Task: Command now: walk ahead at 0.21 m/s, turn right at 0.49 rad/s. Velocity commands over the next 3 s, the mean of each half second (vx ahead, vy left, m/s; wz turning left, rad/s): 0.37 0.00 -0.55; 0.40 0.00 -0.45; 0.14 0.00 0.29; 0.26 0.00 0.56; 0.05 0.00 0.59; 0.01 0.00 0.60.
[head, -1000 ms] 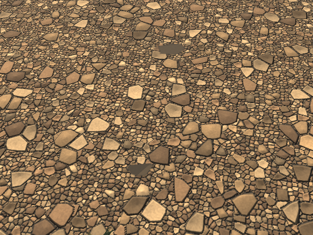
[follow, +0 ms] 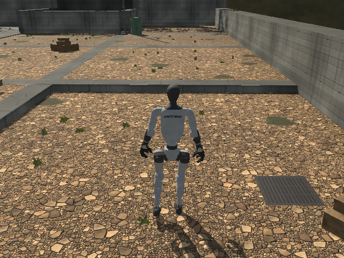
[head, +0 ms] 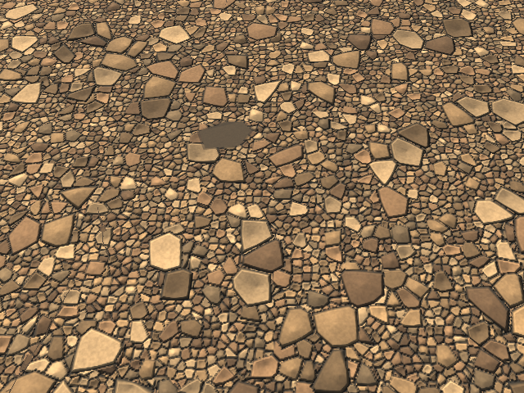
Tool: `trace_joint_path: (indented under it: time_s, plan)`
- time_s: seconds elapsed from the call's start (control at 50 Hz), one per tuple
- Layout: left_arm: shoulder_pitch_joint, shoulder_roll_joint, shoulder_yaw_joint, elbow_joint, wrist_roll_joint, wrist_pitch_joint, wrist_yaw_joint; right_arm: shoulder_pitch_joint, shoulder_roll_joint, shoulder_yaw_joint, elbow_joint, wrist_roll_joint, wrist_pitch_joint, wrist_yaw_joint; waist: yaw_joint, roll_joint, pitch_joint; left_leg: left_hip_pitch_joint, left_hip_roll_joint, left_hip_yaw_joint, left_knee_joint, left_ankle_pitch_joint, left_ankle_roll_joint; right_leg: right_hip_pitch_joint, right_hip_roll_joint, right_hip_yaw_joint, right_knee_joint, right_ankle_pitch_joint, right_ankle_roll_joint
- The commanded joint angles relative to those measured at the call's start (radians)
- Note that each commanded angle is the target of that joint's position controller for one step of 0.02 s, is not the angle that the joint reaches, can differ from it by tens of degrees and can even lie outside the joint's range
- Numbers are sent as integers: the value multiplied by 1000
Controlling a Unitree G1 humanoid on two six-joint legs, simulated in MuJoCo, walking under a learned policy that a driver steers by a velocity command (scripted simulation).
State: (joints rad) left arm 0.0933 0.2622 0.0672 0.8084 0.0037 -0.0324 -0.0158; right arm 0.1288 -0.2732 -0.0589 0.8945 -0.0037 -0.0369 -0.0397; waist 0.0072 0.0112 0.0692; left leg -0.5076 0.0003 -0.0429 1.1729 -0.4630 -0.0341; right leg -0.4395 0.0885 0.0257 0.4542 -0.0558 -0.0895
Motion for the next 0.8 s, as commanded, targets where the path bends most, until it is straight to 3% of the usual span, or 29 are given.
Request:
trace_joint_path:
  time_s: [0.02,0.08,0.2,0.24,0.26,0.28,0.3,0.32,0.34,0.36,0.38,0.44,0.48,0.56,0.64,0.7,0.74,0.76,0.78,0.8]
  plan:
    - [-4,144,36,-80,3,-2,19,94,-82,-29,-43,-4,12,-14,-33,-107,-202,-1,31,-24,-167,76,0,130,-235,330,-210,-142,-177]
    - [12,171,47,-94,-11,-3,38,25,-85,-29,-70,-7,1,-6,-16,-142,-192,7,16,-30,-330,169,-7,117,-223,375,-251,-366,-157]
    - [72,183,54,-98,-18,7,47,-68,-92,-28,-107,10,-39,15,16,-146,-166,86,-20,-31,-544,211,-6,131,-213,439,-235,-454,-131]
    - [75,178,52,-104,-19,15,46,-51,-96,-30,-109,20,-54,21,-1,-152,-152,167,-29,-23,-624,198,11,108,-203,464,-214,-496,-125]
    - [61,168,48,-111,-22,19,46,-11,-95,-32,-99,24,-61,22,-32,-146,-145,251,-26,-15,-700,230,25,68,-183,463,-190,-523,-109]
    - [49,147,41,-120,-23,23,45,45,-107,-39,-81,25,-64,20,-65,-129,-138,363,-1,-16,-770,239,41,-4,-148,446,-143,-542,-80]
    - [30,98,27,-136,-25,22,43,152,-156,-54,-57,18,-65,12,-107,-60,-160,533,131,-118,-825,173,84,-152,-94,374,19,-568,-26]
    - [57,28,12,-147,-39,13,38,213,-219,-65,-49,-5,-55,4,-93,136,-191,651,322,-372,-908,-58,160,-318,28,164,304,-518,26]
    - [24,88,21,-189,-36,-5,31,186,-246,-75,-57,-28,-55,13,-75,224,-105,579,426,-587,-981,-224,230,-475,-23,132,446,-470,24]
    - [35,143,34,-181,-28,-11,25,127,-191,-64,-85,-14,-58,10,-56,183,-59,549,404,-538,-988,-237,228,-503,-76,137,530,-394,37]
    - [65,154,42,-157,-24,-10,20,93,-146,-52,-96,0,-56,6,-43,155,-44,540,351,-441,-992,-160,193,-497,-89,126,568,-327,54]
    - [63,114,39,-150,-20,-6,10,95,-126,-40,-97,-6,-57,7,-45,118,-30,476,274,-219,-1020,93,152,-450,-127,83,651,-173,85]
    - [44,89,33,-165,-24,-6,6,129,-123,-38,-86,-13,-63,11,-56,107,-32,460,255,-117,-1030,209,158,-437,-139,68,657,-94,102]
    - [-30,70,23,-211,-27,-4,-4,174,-138,-39,-74,-9,-60,15,-82,103,-9,465,245,22,-1034,358,165,-398,-159,37,490,18,118]
    - [-130,42,5,-262,-29,-6,-33,222,-175,-48,-63,7,-51,17,-116,94,31,489,270,105,-1030,402,162,-321,-164,-33,299,40,96]
    - [-155,53,6,-289,-33,-4,-50,242,-198,-57,-53,25,-37,23,-104,95,47,550,300,147,-983,522,149,-262,-146,-79,212,-63,48]
    - [-98,85,23,-287,-24,-2,-52,245,-227,-65,-50,34,-26,21,-49,123,-16,561,304,192,-841,935,134,-88,-77,-132,175,-156,-1]
    - [36,119,45,-254,-25,-1,-49,243,-230,-64,-46,36,-22,19,35,115,-96,536,288,222,-679,1105,119,106,-33,-149,116,-123,-37]
    - [210,173,76,-201,-28,4,-33,256,-211,-53,-46,30,-25,16,118,83,-193,404,253,248,-469,1081,90,393,-14,-122,82,-57,-73]
    - [334,273,98,-175,-21,11,-8,270,-133,-24,-93,-9,-39,21,133,-110,-319,38,174,249,-105,531,32,771,-256,235,91,2,-161]
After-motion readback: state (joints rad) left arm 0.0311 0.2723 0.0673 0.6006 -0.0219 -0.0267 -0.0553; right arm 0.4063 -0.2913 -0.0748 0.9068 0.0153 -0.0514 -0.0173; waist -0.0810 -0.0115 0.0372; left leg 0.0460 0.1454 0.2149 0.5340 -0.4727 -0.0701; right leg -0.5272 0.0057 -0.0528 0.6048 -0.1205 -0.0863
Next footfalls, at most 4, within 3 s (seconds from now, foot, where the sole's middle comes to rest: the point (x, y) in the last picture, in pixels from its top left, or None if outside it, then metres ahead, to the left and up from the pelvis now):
0.30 left None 0.18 0.15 -0.77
0.78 right None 0.35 -0.23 -0.77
1.26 left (329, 329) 0.57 -0.11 -0.77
1.68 right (423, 349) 0.52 -0.34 -0.77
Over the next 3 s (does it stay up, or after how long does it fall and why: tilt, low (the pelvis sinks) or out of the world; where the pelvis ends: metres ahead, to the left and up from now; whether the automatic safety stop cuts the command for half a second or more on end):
stays up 0.66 -0.22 0.00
